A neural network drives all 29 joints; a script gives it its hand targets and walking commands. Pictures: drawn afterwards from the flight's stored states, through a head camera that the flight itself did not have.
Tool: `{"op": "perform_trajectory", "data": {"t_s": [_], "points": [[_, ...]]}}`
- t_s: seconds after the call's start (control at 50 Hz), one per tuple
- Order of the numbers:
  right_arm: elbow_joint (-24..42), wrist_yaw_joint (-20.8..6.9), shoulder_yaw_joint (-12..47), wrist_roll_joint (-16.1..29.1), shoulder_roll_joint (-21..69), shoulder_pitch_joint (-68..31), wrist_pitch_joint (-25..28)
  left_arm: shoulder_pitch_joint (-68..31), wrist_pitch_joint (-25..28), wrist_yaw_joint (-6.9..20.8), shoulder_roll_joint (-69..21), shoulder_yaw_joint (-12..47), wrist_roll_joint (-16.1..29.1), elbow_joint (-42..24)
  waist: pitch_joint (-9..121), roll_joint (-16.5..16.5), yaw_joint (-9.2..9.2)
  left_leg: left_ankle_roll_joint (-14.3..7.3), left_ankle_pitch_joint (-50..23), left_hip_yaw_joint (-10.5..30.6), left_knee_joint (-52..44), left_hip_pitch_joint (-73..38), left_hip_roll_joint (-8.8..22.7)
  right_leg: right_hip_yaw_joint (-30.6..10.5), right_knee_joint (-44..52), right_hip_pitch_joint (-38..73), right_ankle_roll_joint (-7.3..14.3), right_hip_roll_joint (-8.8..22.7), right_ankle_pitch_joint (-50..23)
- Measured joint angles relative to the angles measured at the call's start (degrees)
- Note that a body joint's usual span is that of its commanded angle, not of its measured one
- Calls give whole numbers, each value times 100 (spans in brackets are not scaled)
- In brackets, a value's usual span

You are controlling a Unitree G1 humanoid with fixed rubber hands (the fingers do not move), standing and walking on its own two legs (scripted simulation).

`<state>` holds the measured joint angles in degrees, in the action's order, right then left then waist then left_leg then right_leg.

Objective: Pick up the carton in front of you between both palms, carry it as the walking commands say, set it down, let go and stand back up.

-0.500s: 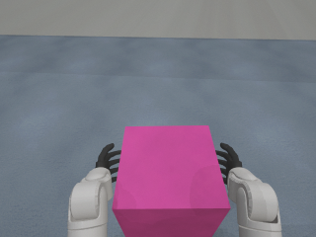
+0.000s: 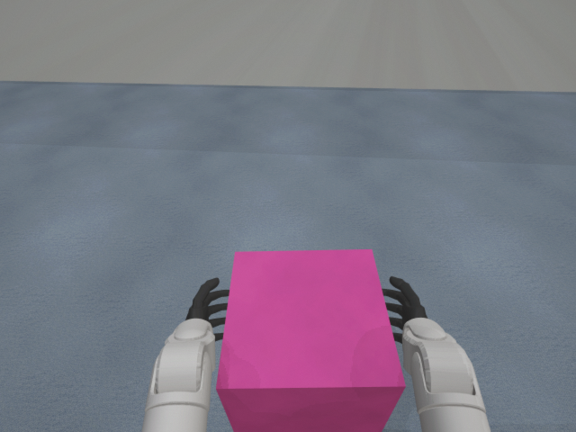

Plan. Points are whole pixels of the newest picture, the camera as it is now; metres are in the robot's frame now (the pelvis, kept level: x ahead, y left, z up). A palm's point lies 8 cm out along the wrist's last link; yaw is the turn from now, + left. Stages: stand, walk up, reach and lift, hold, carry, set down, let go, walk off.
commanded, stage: carry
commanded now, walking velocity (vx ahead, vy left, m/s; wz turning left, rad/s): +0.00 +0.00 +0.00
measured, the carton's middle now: (305, 351) +0.28 +0.00 -0.04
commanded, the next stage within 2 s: hold in 0.86 s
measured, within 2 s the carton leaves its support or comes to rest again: neither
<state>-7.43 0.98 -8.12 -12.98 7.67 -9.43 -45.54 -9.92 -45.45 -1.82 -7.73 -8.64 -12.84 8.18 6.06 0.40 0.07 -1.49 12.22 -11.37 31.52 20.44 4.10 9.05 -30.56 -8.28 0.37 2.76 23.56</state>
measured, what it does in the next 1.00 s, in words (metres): stands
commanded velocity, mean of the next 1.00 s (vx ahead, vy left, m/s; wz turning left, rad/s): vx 0.00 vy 0.00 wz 0.00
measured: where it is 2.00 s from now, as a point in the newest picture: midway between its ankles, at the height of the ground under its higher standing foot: outside the picture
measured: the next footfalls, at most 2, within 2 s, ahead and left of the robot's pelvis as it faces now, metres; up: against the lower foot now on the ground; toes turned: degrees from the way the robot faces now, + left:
none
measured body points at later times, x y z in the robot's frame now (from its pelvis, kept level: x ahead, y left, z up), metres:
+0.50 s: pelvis -0.03 +0.00 +0.00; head -0.04 +0.00 +0.45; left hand +0.27 +0.15 +0.03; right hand +0.27 -0.16 +0.03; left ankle +0.05 +0.11 -0.73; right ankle -0.08 -0.10 -0.73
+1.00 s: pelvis -0.04 -0.01 +0.01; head -0.04 +0.00 +0.46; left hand +0.26 +0.13 +0.03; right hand +0.24 -0.18 +0.03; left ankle +0.04 +0.13 -0.73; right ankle -0.08 -0.09 -0.73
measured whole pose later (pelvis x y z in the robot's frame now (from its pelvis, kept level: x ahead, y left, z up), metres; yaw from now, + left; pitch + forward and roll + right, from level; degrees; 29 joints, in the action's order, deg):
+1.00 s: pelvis -0.04 -0.01 +0.01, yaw -6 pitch -4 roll +0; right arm -10.6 0.2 -7.8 -13.2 8.0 -11.3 -38.8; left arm -8.8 -41.3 -2.3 -7.6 -9.6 -12.8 5.7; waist -3.2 1.1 0.8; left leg 0.9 6.5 0.6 23.5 12.3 1.8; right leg 3.7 -25.6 -4.1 2.1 -0.8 17.2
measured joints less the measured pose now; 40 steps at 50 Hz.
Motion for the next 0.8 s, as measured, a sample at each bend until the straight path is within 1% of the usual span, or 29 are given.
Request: {"op": "perform_trajectory", "data": {"t_s": [0.08,0.16,0.3,0.44,0.8], "points": [[-480,-40,-225,-116,40,-258,420,-258,418,27,-42,-203,-116,481,-76,-11,-1,-5,-123,7,-80,31,16,8,5,-65,24,-24,-81],[-518,-47,-294,-121,57,-343,627,-345,621,30,-60,-266,-122,514,-154,-15,-7,-10,-215,15,-130,84,27,15,-12,-148,41,-39,-134],[-78,-19,-138,3,28,-177,436,-180,411,-2,-30,-99,-1,58,-159,-11,-3,-12,-275,25,-136,167,43,23,-69,-257,61,-51,-155],[-81,-18,-92,2,15,-99,310,-95,284,-3,-16,-48,-9,55,-125,-12,-3,0,-301,33,-135,169,60,28,-97,-271,80,-66,-160],[-111,-17,-120,3,23,-148,306,-138,280,-1,-23,-79,-12,76,-130,-15,-8,32,-397,46,-183,190,99,37,-133,-332,135,-108,-198]]}}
